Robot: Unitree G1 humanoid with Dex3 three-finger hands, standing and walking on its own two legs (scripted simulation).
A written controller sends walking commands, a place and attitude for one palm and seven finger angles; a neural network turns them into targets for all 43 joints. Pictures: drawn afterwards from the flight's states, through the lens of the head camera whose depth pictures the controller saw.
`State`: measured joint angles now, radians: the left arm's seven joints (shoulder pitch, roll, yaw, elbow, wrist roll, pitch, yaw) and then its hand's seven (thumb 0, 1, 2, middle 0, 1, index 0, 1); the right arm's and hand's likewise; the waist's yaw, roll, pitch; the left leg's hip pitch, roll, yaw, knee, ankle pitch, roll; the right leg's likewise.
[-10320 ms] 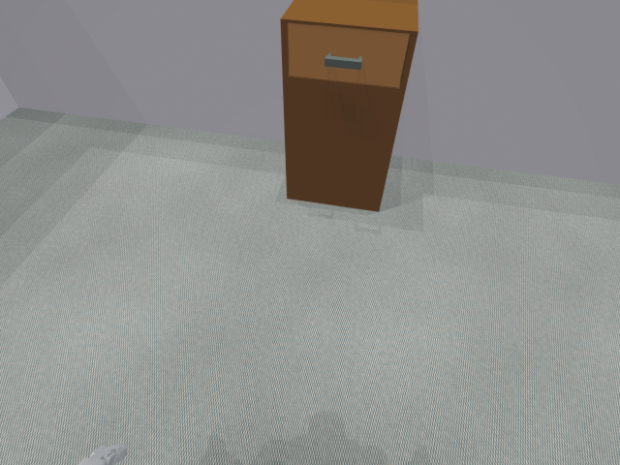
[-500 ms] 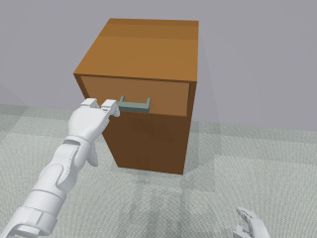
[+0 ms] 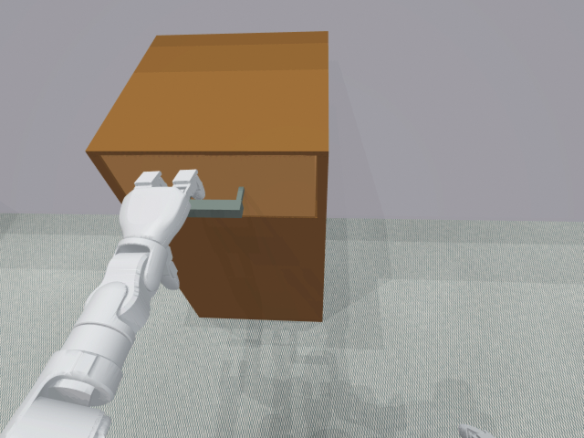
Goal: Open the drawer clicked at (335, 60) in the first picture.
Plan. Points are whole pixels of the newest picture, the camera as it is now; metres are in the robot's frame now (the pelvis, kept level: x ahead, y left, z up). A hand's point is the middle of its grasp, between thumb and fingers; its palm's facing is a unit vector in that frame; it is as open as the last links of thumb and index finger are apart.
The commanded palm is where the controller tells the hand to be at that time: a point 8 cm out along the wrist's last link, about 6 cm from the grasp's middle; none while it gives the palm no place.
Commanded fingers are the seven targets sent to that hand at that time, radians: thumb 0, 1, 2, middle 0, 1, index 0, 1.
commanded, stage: move the hooked fingers above the handle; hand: left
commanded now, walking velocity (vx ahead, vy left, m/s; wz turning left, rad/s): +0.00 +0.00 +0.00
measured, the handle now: (212, 199) +0.54 +0.20 -0.05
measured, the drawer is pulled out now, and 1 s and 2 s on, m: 0.00 0.00 0.00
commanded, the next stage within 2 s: none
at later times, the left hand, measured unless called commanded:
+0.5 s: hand (193, 213) +0.45 +0.20 +0.01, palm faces -0.05 +0.01 -1.00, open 13.8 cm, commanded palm +0.44 +0.20 +0.07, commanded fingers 0.00 -0.50 0.30 -0.30 -1.20 -0.30 -1.20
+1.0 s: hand (200, 208) +0.48 +0.20 -0.01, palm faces -0.09 -0.02 -1.00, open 13.8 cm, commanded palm +0.47 +0.20 +0.05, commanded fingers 0.00 -0.50 0.30 -0.30 -1.20 -0.30 -1.20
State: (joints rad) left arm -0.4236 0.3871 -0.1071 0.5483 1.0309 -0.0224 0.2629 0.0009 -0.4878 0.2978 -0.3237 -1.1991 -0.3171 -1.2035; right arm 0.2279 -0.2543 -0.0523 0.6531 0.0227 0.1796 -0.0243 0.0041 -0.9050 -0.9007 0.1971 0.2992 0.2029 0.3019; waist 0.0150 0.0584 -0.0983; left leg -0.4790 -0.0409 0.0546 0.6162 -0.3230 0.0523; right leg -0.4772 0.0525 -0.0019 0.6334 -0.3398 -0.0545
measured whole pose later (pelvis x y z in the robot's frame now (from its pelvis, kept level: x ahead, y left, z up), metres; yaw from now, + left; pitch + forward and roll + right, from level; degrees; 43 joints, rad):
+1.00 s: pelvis -0.01 +0.01 -0.02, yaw -2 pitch +20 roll -1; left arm -0.85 0.41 -0.05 1.15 1.08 0.05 0.35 0.00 -0.49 0.30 -0.33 -1.21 -0.33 -1.22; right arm 0.38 -0.24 -0.04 0.70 0.00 0.16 -0.01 0.00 -0.90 -0.90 0.20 0.30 0.20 0.30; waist -0.14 0.06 -0.15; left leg -0.75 -0.02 0.07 0.78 -0.37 0.07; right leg -0.73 0.07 0.00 0.74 -0.35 -0.04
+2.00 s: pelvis -0.01 +0.01 -0.02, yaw -1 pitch +19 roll -2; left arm -0.86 0.41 -0.09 1.12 1.06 0.06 0.34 0.00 -0.49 0.30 -0.32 -1.20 -0.32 -1.20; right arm 0.33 -0.25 -0.05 0.68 0.00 0.16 -0.02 0.00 -0.90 -0.90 0.20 0.30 0.21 0.30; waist -0.12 0.06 -0.14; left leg -0.74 -0.02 0.05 0.78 -0.37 0.07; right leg -0.71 0.07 -0.01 0.74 -0.36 -0.04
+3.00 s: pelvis -0.01 +0.02 -0.01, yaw +0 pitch +18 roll -2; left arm -0.83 0.45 -0.13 1.10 1.04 0.02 0.25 0.00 -0.49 0.30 -0.34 -1.21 -0.32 -1.21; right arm 0.36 -0.23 -0.03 0.67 0.01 0.15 -0.05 0.00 -0.90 -0.90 0.20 0.30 0.21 0.30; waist -0.12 0.05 -0.13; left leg -0.71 -0.03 0.04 0.75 -0.36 0.07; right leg -0.68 0.07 -0.02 0.70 -0.34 -0.03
